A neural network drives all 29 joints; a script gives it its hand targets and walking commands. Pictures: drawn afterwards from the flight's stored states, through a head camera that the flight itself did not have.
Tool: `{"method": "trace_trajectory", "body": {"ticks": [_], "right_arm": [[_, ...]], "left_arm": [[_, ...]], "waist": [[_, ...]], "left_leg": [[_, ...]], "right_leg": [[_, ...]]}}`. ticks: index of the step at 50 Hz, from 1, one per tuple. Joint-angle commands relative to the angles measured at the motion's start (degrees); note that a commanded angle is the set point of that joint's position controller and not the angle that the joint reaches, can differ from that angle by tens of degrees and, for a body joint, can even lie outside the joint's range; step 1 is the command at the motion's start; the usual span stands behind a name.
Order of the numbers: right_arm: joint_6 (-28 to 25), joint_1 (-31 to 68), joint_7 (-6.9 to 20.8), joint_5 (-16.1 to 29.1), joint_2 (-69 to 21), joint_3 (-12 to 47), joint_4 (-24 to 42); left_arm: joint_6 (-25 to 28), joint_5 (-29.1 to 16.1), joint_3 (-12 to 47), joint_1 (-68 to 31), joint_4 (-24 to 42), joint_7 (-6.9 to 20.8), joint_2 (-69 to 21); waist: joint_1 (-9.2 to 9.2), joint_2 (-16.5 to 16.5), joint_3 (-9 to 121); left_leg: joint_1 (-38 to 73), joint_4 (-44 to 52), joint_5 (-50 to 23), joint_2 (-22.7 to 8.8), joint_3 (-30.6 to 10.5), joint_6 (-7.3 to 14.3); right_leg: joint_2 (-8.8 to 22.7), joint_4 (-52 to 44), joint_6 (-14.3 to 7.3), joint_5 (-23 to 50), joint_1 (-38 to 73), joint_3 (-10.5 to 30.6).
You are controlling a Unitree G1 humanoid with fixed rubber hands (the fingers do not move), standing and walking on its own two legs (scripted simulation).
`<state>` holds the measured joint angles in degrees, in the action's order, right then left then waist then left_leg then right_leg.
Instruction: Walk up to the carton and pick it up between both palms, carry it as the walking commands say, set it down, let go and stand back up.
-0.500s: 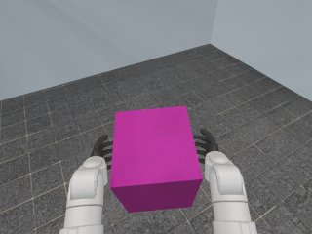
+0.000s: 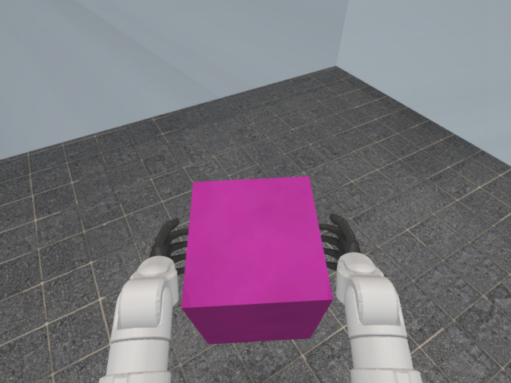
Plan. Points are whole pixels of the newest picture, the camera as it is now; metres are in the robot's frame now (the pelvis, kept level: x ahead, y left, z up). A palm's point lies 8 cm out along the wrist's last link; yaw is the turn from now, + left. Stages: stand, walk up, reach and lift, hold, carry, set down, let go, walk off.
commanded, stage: carry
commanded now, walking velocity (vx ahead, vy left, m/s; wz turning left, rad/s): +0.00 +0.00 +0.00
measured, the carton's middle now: (255, 265) +0.33 +0.00 -0.03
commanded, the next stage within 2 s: hold in 0.04 s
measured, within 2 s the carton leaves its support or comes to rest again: neither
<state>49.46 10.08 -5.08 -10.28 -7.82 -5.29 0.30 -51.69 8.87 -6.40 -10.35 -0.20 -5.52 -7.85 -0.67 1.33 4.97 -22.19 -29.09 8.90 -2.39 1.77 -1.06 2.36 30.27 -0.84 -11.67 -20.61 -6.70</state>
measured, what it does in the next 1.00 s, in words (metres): stands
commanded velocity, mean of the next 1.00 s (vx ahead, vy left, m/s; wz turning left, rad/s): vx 0.00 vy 0.00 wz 0.00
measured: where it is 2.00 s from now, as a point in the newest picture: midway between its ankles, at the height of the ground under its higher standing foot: outside the picture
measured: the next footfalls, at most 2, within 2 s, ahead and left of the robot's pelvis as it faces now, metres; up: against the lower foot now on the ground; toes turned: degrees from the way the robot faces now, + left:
none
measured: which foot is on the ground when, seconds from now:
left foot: down 0.00-1.00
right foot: down 0.00-1.00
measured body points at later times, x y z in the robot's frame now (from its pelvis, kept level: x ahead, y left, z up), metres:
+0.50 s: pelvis +0.04 +0.01 +0.01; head -0.03 +0.02 +0.46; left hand +0.36 +0.14 +0.08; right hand +0.34 -0.16 +0.07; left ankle +0.07 +0.13 -0.73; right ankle +0.05 -0.11 -0.73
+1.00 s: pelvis +0.00 +0.00 +0.00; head -0.01 +0.00 +0.45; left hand +0.32 +0.14 +0.01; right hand +0.32 -0.15 +0.01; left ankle +0.07 +0.13 -0.73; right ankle +0.05 -0.11 -0.73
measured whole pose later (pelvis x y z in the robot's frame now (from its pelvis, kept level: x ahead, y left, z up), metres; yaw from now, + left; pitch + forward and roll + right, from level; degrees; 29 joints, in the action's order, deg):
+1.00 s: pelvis +0.00 +0.00 +0.00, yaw -7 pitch -4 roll +0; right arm 30.9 23.1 -2.1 -20.0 -11.2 -18.6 -29.2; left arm -33.3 19.3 -20.2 -20.6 -24.9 0.0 -10.2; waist 3.9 0.3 -2.5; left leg -13.2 -28.4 11.3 -0.1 -1.9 -0.3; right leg -1.4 28.5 -1.2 -10.6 -13.8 0.8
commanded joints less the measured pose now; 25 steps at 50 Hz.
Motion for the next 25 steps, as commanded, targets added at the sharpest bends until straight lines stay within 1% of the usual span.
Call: {"method": "trace_trajectory", "body": {"ticks": [1,2,3,4,5,6,7,8,9,10,11,12,13,14,15,16,17,18,19,20,21,22,23,24,25], "right_arm": [[-2.8,22.1,11.5,13.0,-45.3,26.5,3.2],[-3.2,21.9,11.2,15.6,-46.4,28.1,7.3],[-5.0,17.9,12.8,9.2,-49.8,26.7,-8.2],[-8.1,24.0,13.9,8.5,-50.5,25.5,-3.4],[-9.0,23.4,14.3,8.8,-52.8,25.1,-5.8],[-10.2,28.0,15.4,8.3,-54.1,26.1,-5.6],[-11.3,30.7,16.6,8.9,-55.2,26.2,-6.7],[-12.0,34.4,17.3,9.2,-56.5,26.7,-4.8],[-13.0,40.2,18.5,11.3,-58.3,29.0,-4.8],[-13.6,43.1,18.9,12.9,-59.2,30.5,-3.7],[-13.5,45.5,19.6,12.3,-59.3,28.0,-7.5],[-13.3,45.2,20.8,12.4,-59.4,27.4,-9.9],[-13.1,41.0,21.1,11.8,-59.0,27.3,-13.0],[-13.3,41.4,21.5,11.7,-58.8,27.4,-13.2],[-13.5,38.2,22.1,11.4,-58.7,27.0,-15.7],[-13.1,39.4,22.5,11.7,-58.7,25.9,-17.2],[-12.5,33.5,22.5,10.3,-57.9,25.3,-20.1],[-12.7,35.3,22.6,9.9,-55.8,24.5,-17.0],[-11.9,32.9,22.7,8.5,-55.6,23.2,-20.8],[-11.8,32.2,22.8,8.1,-53.9,21.3,-21.3],[-11.6,31.2,22.8,7.8,-54.0,21.3,-21.2],[-11.0,30.1,22.9,7.6,-54.6,20.5,-22.1],[-10.7,27.8,22.4,6.9,-52.7,19.2,-23.6],[-10.7,28.7,22.1,6.7,-52.2,18.7,-22.7],[-11.1,32.8,22.0,6.5,-52.9,18.4,-20.5]], "left_arm": [[4.9,-12.2,27.3,-25.7,5.9,11.9,-44.2],[5.3,-14.1,28.1,-24.0,10.2,11.7,-44.6],[6.0,-10.4,26.2,-19.7,-6.6,13.4,-48.5],[9.5,-10.4,28.0,-25.1,-2.8,14.6,-49.5],[10.6,-11.3,29.2,-27.6,-2.4,16.1,-51.0],[11.8,-10.7,29.1,-29.5,-4.9,17.3,-53.1],[12.9,-12.3,30.6,-34.6,-3.2,18.1,-56.6],[13.6,-14.1,32.4,-39.0,-2.8,19.0,-59.4],[14.5,-15.0,32.4,-42.3,-0.3,19.1,-61.3],[14.5,-15.2,31.6,-41.3,-0.5,19.1,-62.1],[14.4,-14.7,30.8,-49.0,0.1,18.7,-61.4],[13.7,-12.1,28.2,-45.0,-1.4,17.5,-62.0],[12.9,-11.9,27.6,-42.4,-4.3,17.4,-62.2],[13.0,-11.1,26.0,-40.6,-6.5,17.4,-61.8],[12.6,-9.8,25.4,-35.6,-9.0,17.0,-63.5],[12.4,-9.0,25.0,-37.6,-8.9,16.7,-63.0],[11.1,-7.4,23.2,-29.4,-13.3,16.4,-63.7],[11.2,-6.5,22.5,-29.7,-12.9,16.6,-62.7],[10.3,-5.6,21.1,-27.8,-17.1,16.8,-63.4],[9.8,-4.5,20.1,-26.4,-18.1,16.7,-62.8],[9.7,-4.3,20.1,-23.9,-18.6,16.7,-64.2],[9.8,-5.1,21.2,-27.0,-16.5,16.9,-63.4],[9.1,-4.6,20.9,-26.2,-17.8,17.2,-62.3],[9.0,-5.0,20.0,-27.6,-17.5,17.9,-61.7],[9.6,-5.8,21.2,-31.0,-15.9,18.2,-61.6]], "waist": [[0.10,-0.7,16.1],[0.47,-0.5,18.9],[5.47,-0.3,6.5],[2.38,-1.9,9.8],[1.09,-0.5,10.6],[0.34,-3.6,9.4],[-2.41,-3.6,11.0],[-3.25,-4.9,10.4],[-1.58,-3.0,15.7],[0.00,-3.1,15.9],[0.24,-1.8,13.4],[2.47,0.1,14.3],[1.61,-0.7,13.1],[2.69,-1.8,14.1],[2.70,0.0,12.7],[2.34,2.4,15.3],[3.85,3.4,12.5],[3.75,2.4,12.5],[3.92,2.5,10.6],[3.68,3.3,9.6],[5.20,3.4,9.5],[3.34,3.2,8.0],[3.09,5.5,4.0],[2.87,5.0,3.7],[1.57,2.7,6.0]], "left_leg": [[6.5,2.4,-3.0,-3.9,-2.5,1.1],[8.4,2.4,-3.8,-4.3,-3.0,1.5],[17.7,4.7,1.6,7.6,-4.0,2.0],[21.0,5.4,1.0,7.6,-5.2,2.5],[21.7,5.6,0.7,7.7,-5.5,2.6],[18.8,6.2,2.5,8.2,-6.6,2.1],[19.4,6.6,6.1,7.6,-7.6,1.9],[19.7,6.7,5.4,7.5,-8.7,1.7],[20.6,6.9,6.8,7.2,-9.0,1.8],[19.2,7.0,6.3,7.0,-9.7,1.6],[18.0,7.5,9.7,6.4,-9.9,1.4],[18.6,8.1,9.6,6.4,-9.7,0.8],[18.0,8.0,8.4,6.2,-9.5,0.9],[18.4,7.9,7.0,5.7,-9.2,1.0],[19.6,8.0,2.2,6.4,-8.9,0.6],[22.4,7.4,-0.8,5.7,-8.4,0.5],[21.2,8.4,-5.4,5.4,-8.7,0.3],[22.9,8.1,-10.4,5.5,-7.7,-0.1],[23.8,8.2,-12.3,5.2,-7.6,-0.2],[25.6,8.3,-13.0,4.3,-8.0,-0.2],[26.8,8.3,-18.9,4.2,-7.8,-0.5],[25.6,9.1,-17.2,4.3,-7.8,-0.2],[22.9,9.7,-15.7,4.8,-7.2,0.0],[22.9,9.9,-16.2,4.8,-6.7,0.2],[25.0,9.5,-15.9,5.1,-6.5,0.2]], "right_leg": [[6.4,-6.3,0.6,-1.4,4.9,6.0],[6.4,-5.8,0.2,-1.0,5.3,6.2],[-5.6,-10.5,-0.3,-7.5,8.1,11.7],[-5.0,-11.5,0.1,-6.3,8.3,12.4],[-5.1,-11.5,0.2,-5.1,9.1,12.4],[-5.0,-12.2,0.5,-7.0,9.1,12.4],[-5.9,-11.9,0.8,-8.7,8.6,12.2],[-6.5,-11.2,0.2,-6.7,8.8,11.2],[-5.9,-9.6,-0.3,-6.7,9.9,12.3],[-6.4,-9.6,-0.2,-6.3,11.6,12.3],[-6.4,-8.3,-0.7,-8.1,10.8,11.9],[-6.5,-8.4,-0.6,-8.4,12.0,11.8],[-6.7,-8.3,-0.8,-7.0,12.8,11.4],[-6.9,-7.9,-0.7,-5.8,13.2,11.2],[-7.1,-8.4,-0.4,-2.5,13.1,10.9],[-7.1,-7.8,-0.6,-0.1,13.2,11.1],[-7.0,-8.5,-0.4,2.9,14.5,10.7],[-7.3,-8.4,-0.4,6.0,14.4,10.8],[-7.2,-9.1,-0.3,6.6,13.0,10.6],[-6.9,-9.5,-1.0,5.8,11.9,10.9],[-7.4,-10.2,-1.0,7.2,11.8,10.6],[-7.5,-10.2,-0.6,8.4,13.2,10.3],[-6.9,-11.1,-0.8,8.7,14.6,10.4],[-6.5,-11.0,-1.1,9.8,15.8,10.7],[-6.7,-11.3,-0.5,10.4,16.0,10.8]]}}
